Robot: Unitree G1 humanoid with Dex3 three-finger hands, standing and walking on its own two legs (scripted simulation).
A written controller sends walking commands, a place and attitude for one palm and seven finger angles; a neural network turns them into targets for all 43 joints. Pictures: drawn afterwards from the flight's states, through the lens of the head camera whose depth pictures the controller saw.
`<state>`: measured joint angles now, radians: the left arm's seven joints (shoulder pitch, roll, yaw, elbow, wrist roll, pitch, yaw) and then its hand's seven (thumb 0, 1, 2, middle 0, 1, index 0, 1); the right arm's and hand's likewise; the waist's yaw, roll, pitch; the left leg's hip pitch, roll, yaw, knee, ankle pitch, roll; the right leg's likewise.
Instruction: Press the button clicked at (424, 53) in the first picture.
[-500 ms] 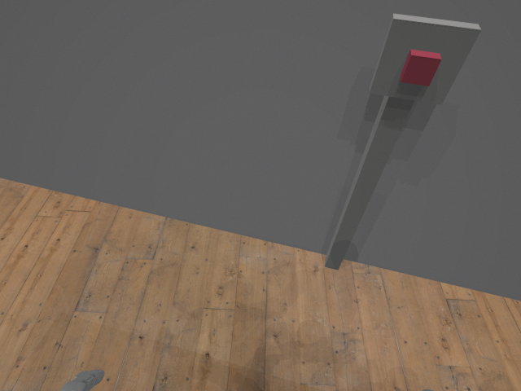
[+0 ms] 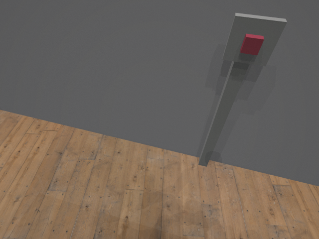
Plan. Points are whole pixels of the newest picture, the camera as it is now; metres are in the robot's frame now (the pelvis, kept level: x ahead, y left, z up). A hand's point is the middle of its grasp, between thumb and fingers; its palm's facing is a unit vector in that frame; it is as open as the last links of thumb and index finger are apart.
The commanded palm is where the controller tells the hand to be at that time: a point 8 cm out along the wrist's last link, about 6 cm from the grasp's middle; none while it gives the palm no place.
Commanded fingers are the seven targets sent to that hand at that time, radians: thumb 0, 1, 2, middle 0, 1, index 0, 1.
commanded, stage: stand and wait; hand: left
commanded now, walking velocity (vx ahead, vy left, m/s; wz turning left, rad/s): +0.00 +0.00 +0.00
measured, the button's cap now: (251, 44) +0.72 -0.27 +0.16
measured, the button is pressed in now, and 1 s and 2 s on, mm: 0 0 0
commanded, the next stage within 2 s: look at it before walking up in 0.52 s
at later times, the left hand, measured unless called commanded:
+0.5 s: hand out of the picture +0.06 +0.23 -0.15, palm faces -0.03 -0.94 -0.34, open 7.4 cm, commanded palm none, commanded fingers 0.00 0.90 0.90 -0.20 -0.30 -0.20 -0.30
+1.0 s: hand out of the picture +0.06 +0.23 -0.15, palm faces -0.03 -0.94 -0.34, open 7.4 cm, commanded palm none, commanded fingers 0.00 0.90 0.90 -0.20 -0.30 -0.20 -0.30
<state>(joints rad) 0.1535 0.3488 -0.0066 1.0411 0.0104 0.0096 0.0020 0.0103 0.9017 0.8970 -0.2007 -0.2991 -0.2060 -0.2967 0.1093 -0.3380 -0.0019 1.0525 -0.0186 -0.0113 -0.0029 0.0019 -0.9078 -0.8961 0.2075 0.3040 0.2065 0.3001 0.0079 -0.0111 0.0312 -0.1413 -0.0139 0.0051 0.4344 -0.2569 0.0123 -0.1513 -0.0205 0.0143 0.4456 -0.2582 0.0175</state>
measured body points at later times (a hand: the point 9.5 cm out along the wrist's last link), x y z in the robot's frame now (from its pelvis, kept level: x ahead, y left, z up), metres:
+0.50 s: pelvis -0.02 -0.01 +0.00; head -0.02 -0.02 +0.45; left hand +0.06 +0.28 -0.13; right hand +0.04 -0.31 -0.13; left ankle -0.01 +0.11 -0.74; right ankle -0.01 -0.13 -0.74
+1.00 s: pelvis -0.01 -0.02 +0.00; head -0.01 -0.02 +0.45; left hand +0.06 +0.28 -0.13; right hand +0.06 -0.31 -0.13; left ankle -0.01 +0.11 -0.74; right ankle -0.01 -0.13 -0.74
